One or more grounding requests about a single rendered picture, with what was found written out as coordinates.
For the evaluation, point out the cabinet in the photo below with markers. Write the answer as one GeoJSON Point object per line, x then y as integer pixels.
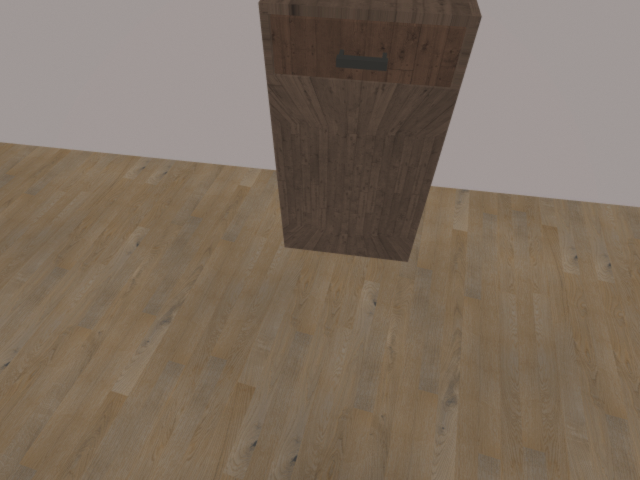
{"type": "Point", "coordinates": [355, 159]}

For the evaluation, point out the handle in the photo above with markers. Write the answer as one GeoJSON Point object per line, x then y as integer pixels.
{"type": "Point", "coordinates": [361, 62]}

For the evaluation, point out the drawer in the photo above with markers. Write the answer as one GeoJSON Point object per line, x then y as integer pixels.
{"type": "Point", "coordinates": [419, 54]}

